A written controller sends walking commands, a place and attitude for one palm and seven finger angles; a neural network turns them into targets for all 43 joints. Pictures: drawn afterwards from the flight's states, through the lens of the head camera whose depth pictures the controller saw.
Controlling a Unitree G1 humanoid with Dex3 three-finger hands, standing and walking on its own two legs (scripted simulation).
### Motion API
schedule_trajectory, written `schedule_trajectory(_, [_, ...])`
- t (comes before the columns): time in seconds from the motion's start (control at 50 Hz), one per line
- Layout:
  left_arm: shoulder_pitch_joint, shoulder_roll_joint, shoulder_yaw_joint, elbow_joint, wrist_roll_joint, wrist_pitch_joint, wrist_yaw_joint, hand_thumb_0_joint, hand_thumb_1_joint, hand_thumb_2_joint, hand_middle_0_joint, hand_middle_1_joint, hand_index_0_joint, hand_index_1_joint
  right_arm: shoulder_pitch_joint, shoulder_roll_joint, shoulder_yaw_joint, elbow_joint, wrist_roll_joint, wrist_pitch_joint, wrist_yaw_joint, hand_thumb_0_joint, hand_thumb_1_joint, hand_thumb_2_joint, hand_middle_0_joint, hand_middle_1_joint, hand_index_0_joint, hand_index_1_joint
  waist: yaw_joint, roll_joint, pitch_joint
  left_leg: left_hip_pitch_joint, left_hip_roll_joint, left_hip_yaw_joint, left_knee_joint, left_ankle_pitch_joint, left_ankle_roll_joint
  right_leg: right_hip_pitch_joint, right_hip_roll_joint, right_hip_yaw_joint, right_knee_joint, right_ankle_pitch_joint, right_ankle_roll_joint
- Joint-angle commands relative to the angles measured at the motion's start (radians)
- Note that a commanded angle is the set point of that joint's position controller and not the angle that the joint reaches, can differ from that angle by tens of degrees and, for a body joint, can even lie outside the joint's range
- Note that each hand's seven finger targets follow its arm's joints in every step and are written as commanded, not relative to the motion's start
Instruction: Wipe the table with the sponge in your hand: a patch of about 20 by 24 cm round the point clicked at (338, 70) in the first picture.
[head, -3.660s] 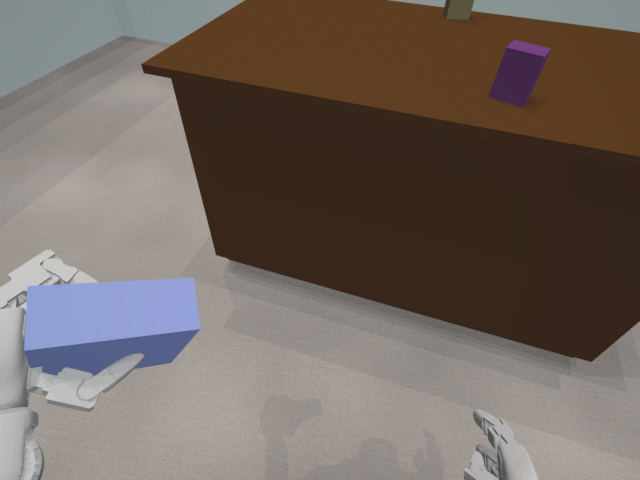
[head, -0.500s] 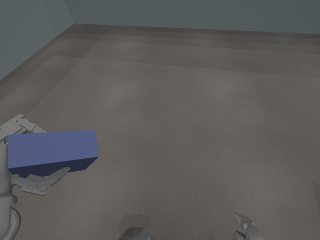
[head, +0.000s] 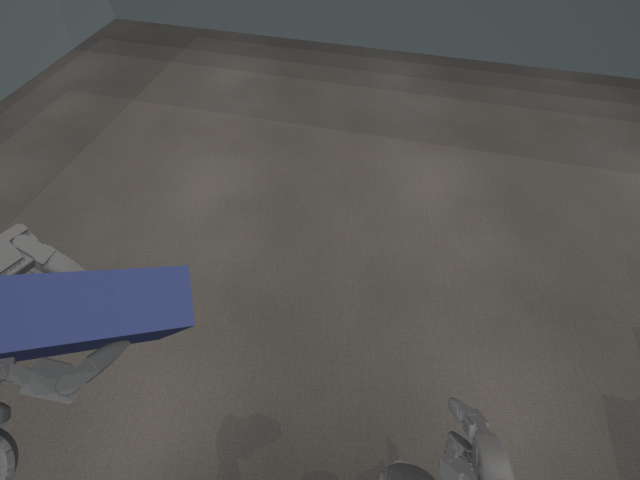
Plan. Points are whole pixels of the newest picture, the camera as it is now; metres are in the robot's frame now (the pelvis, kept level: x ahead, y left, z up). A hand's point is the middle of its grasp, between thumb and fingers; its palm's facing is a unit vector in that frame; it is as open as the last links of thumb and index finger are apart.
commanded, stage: walk around to get in front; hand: left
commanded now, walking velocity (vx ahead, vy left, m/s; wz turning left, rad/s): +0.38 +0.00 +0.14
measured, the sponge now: (123, 312) +0.23 +0.19 +0.17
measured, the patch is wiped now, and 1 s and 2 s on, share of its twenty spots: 0.00 0.00 0.00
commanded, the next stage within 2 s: turn to face it in 1.70 s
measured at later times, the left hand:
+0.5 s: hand (121, 210) +0.33 +0.23 +0.19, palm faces +0.52 -0.75 -0.41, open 9.2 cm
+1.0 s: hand (194, 144) +0.46 +0.19 +0.17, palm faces +0.57 -0.68 -0.46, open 9.2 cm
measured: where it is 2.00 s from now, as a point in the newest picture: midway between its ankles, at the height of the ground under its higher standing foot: (354, 380)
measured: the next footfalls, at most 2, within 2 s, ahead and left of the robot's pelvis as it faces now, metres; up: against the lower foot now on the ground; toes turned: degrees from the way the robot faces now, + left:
right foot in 0.12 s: +0.14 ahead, -0.14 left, +0.00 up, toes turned -9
left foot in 0.50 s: +0.25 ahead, +0.11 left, +0.00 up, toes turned +17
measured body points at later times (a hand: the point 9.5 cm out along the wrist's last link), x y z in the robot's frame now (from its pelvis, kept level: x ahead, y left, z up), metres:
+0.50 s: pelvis +0.15 -0.03 -0.01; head +0.18 -0.02 +0.44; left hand +0.30 +0.26 +0.21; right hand +0.35 -0.29 -0.08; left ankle +0.21 +0.09 -0.74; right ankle +0.11 -0.13 -0.74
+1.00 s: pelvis +0.29 -0.08 -0.01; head +0.34 -0.11 +0.44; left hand +0.42 +0.22 +0.20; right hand +0.50 -0.27 -0.13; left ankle +0.24 +0.05 -0.64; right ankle +0.32 -0.17 -0.74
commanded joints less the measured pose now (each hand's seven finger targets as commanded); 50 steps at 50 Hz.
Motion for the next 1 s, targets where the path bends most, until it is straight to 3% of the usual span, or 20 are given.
schedule_trajectory(0.0, [-0.030,0.143,0.120,-0.116,-0.019,-0.061,0.010,0.000,0.100,1.300,-1.200,-1.600,-1.200,-1.600,-0.062,-0.186,-0.068,-0.110,-0.007,-0.050,-0.029,0.000,-0.900,-0.900,0.200,0.300,0.200,0.300,0.012,0.186,-0.104,0.009,0.198,-0.122,-0.181,0.087,0.157,0.172,0.034,-0.077,-0.270,0.076,0.014])
schedule_trajectory(0.06, [-0.084,0.156,0.119,-0.064,-0.012,-0.035,0.010,0.000,0.100,1.300,-1.200,-1.600,-1.200,-1.600,-0.067,-0.166,-0.060,-0.099,-0.002,-0.029,-0.040,0.000,-0.900,-0.900,0.200,0.300,0.200,0.300,0.024,0.038,-0.170,-0.103,0.109,-0.035,0.176,0.020,0.101,0.464,0.046,-0.061,-0.478,0.091,-0.014])
schedule_trajectory(0.1, [-0.124,0.241,0.175,-0.065,-0.008,-0.021,0.020,0.000,0.100,1.300,-1.200,-1.600,-1.200,-1.600,-0.113,-0.153,-0.053,-0.130,0.000,-0.023,-0.033,0.000,-0.900,-0.900,0.200,0.300,0.200,0.300,0.045,-0.387,-0.183,-0.530,-0.077,-0.055,0.751,-0.328,0.033,0.638,-0.357,0.626,-0.674,0.114,-0.215])
schedule_trajectory(0.12, [-0.137,0.219,0.156,-0.062,-0.024,-0.026,0.014,0.000,0.100,1.300,-1.200,-1.600,-1.200,-1.600,-0.117,-0.177,-0.066,-0.117,-0.001,-0.026,-0.022,0.000,-0.900,-0.900,0.200,0.300,0.200,0.300,0.036,-0.295,-0.176,-0.508,-0.040,-0.168,0.838,-0.259,0.026,0.563,-0.372,0.655,-0.719,-0.023,-0.207])
schedule_trajectory(0.18, [-0.096,0.203,0.151,-0.118,-0.016,-0.057,0.003,0.000,0.100,1.300,-1.200,-1.600,-1.200,-1.600,-0.130,-0.174,-0.049,-0.085,-0.001,0.004,-0.011,0.000,-0.900,-0.900,0.200,0.300,0.200,0.300,0.016,-0.148,-0.080,-0.501,0.025,-0.158,0.871,-0.096,-0.011,0.415,-0.306,0.333,-0.701,0.041,-0.192])
schedule_trajectory(0.24, [-0.095,0.195,0.138,-0.186,-0.014,-0.064,0.013,0.000,0.100,1.300,-1.200,-1.600,-1.200,-1.600,-0.133,-0.187,-0.059,-0.098,-0.003,0.013,-0.017,0.000,-0.900,-0.900,0.200,0.300,0.200,0.300,0.005,-0.120,-0.091,-0.405,0.044,-0.116,0.629,-0.054,-0.010,0.363,-0.273,0.155,-0.694,0.159,-0.178])
schedule_trajectory(0.36, [-0.003,0.171,0.148,-0.187,-0.023,-0.048,0.051,0.000,0.100,1.300,-1.200,-1.600,-1.200,-1.600,-0.093,-0.169,-0.070,-0.158,-0.008,0.009,-0.023,0.000,-0.900,-0.900,0.200,0.300,0.200,0.300,0.044,-0.153,-0.111,-0.249,-0.016,0.044,0.196,-0.023,0.011,0.429,-0.240,0.088,-0.637,0.261,-0.181])
schedule_trajectory(0.44, [-0.106,0.149,0.099,-0.216,-0.016,-0.048,0.061,0.000,0.100,1.300,-1.200,-1.600,-1.200,-1.600,-0.045,-0.186,-0.083,-0.159,-0.007,0.008,-0.042,0.000,-0.900,-0.900,0.200,0.300,0.200,0.300,0.004,-0.059,-0.141,0.005,-0.059,0.089,-0.006,0.060,0.022,0.375,-0.179,0.007,-0.419,0.269,-0.126])
schedule_trajectory(0.46, [-0.131,0.154,0.097,-0.220,-0.013,-0.058,0.059,0.000,0.100,1.300,-1.200,-1.600,-1.200,-1.600,-0.029,-0.202,-0.092,-0.162,-0.004,0.004,-0.050,0.000,-0.900,-0.900,0.200,0.300,0.200,0.300,-0.016,0.046,-0.167,0.155,-0.028,0.019,-0.042,0.071,0.055,0.270,-0.137,-0.022,-0.228,0.303,-0.088])
schedule_trajectory(0.48, [-0.145,0.150,0.100,-0.236,-0.012,-0.067,0.061,0.000,0.100,1.300,-1.200,-1.600,-1.200,-1.600,-0.032,-0.226,-0.097,-0.168,-0.002,0.002,-0.046,0.000,-0.900,-0.900,0.200,0.300,0.200,0.300,-0.020,0.279,-0.213,0.278,0.153,-0.293,-0.121,0.154,0.142,0.112,-0.023,-0.071,0.026,0.107,-0.030])
schedule_trajectory(0.5, [-0.156,0.154,0.098,-0.222,-0.013,-0.082,0.058,0.000,0.100,1.300,-1.200,-1.600,-1.200,-1.600,-0.041,-0.213,-0.086,-0.174,-0.001,-0.004,-0.034,0.000,-0.900,-0.900,0.200,0.300,0.200,0.300,-0.011,0.358,-0.195,0.361,0.327,-0.606,-0.170,0.387,0.259,-0.093,0.060,0.002,0.226,-0.248,-0.019])
schedule_trajectory(0.52, [-0.140,0.219,0.122,-0.170,-0.010,-0.081,0.040,0.000,0.100,1.300,-1.200,-1.600,-1.200,-1.600,-0.067,-0.209,-0.076,-0.158,-0.010,-0.012,-0.030,0.000,-0.900,-0.900,0.200,0.300,0.200,0.300,-0.006,0.320,-0.190,0.312,0.372,-0.673,-0.183,0.296,0.287,-0.153,0.025,0.098,0.339,-0.234,-0.024])
schedule_trajectory(0.56, [-0.135,0.205,0.132,-0.239,-0.012,-0.077,0.025,0.000,0.100,1.300,-1.200,-1.600,-1.200,-1.600,-0.079,-0.200,-0.090,-0.142,0.008,-0.011,-0.020,0.000,-0.900,-0.900,0.200,0.300,0.200,0.300,-0.008,0.208,-0.149,0.243,0.334,-0.538,-0.180,0.174,0.295,-0.232,-0.028,0.127,0.369,-0.155,-0.007])
schedule_trajectory(0.66, [0.004,0.138,0.119,-0.271,-0.024,-0.075,0.017,0.000,0.100,1.300,-1.200,-1.600,-1.200,-1.600,-0.074,-0.184,-0.075,-0.132,0.001,-0.046,-0.009,0.000,-0.900,-0.900,0.200,0.300,0.200,0.300,0.014,0.249,-0.139,-0.004,0.202,-0.198,-0.237,0.066,0.188,0.015,-0.027,0.013,0.030,0.022,0.010])
schedule_trajectory(0.8, [-0.100,0.124,0.093,-0.068,-0.015,-0.035,0.011,0.000,0.100,1.300,-1.200,-1.600,-1.200,-1.600,-0.060,-0.170,-0.063,-0.102,0.002,-0.032,-0.043,0.000,-0.900,-0.900,0.200,0.300,0.200,0.300,0.019,0.057,-0.153,-0.093,0.111,-0.062,0.082,-0.087,0.102,0.401,0.051,-0.080,-0.470,0.074,0.007])
schedule_trajectory(0.82, [-0.123,0.141,0.086,-0.059,-0.003,-0.019,0.012,0.000,0.100,1.300,-1.200,-1.600,-1.200,-1.600,-0.056,-0.143,-0.056,-0.104,0.008,-0.023,-0.042,0.000,-0.900,-0.900,0.200,0.300,0.200,0.300,0.024,-0.147,-0.176,-0.229,0.029,0.002,0.369,-0.156,0.074,0.495,-0.103,0.145,-0.578,-0.017,-0.061])
schedule_trajectory(0.84, [-0.152,0.206,0.123,-0.077,-0.003,-0.011,0.020,0.000,0.100,1.300,-1.200,-1.600,-1.200,-1.600,-0.104,-0.137,-0.044,-0.131,0.003,-0.023,-0.039,0.000,-0.900,-0.900,0.200,0.300,0.200,0.300,0.042,-0.391,-0.149,-0.516,-0.084,-0.025,0.666,-0.333,0.034,0.609,-0.338,0.565,-0.678,0.068,-0.187])
schedule_trajectory(0.86, [-0.200,0.222,0.141,-0.098,-0.022,-0.018,0.021,0.000,0.100,1.300,-1.200,-1.600,-1.200,-1.600,-0.118,-0.178,-0.058,-0.117,-0.002,-0.038,-0.034,0.000,-0.900,-0.900,0.200,0.300,0.200,0.300,0.039,-0.331,-0.147,-0.514,-0.038,-0.157,0.777,-0.258,0.023,0.537,-0.390,0.609,-0.727,-0.025,-0.203])
schedule_trajectory(0.92, [-0.159,0.216,0.143,-0.162,-0.017,-0.043,0.008,0.000,0.100,1.300,-1.200,-1.600,-1.200,-1.600,-0.136,-0.178,-0.049,-0.089,0.003,-0.005,-0.025,0.000,-0.900,-0.900,0.200,0.300,0.200,0.300,0.023,-0.146,-0.078,-0.511,0.018,-0.161,0.826,-0.132,-0.008,0.456,-0.338,0.337,-0.689,0.117,-0.198])
schedule_trajectory(0.98, [-0.071,0.183,0.138,-0.161,-0.012,-0.053,0.019,0.000,0.100,1.300,-1.200,-1.600,-1.200,-1.600,-0.123,-0.179,-0.056,-0.101,-0.004,0.013,-0.023,0.000,-0.900,-0.900,0.200,0.300,0.200,0.300,0.012,-0.124,-0.086,-0.444,0.024,-0.104,0.625,-0.074,-0.011,0.452,-0.280,0.122,-0.654,0.336,-0.169])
